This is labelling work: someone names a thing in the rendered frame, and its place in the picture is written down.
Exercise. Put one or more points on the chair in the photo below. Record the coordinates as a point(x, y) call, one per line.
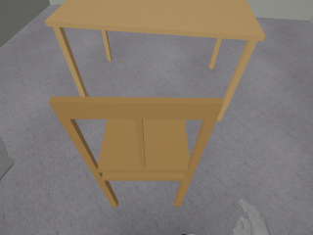
point(145, 138)

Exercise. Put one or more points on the right robot hand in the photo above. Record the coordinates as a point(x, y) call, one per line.
point(256, 226)

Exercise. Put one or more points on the table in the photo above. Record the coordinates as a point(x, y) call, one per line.
point(227, 19)

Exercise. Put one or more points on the left robot hand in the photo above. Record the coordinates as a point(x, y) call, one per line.
point(5, 162)

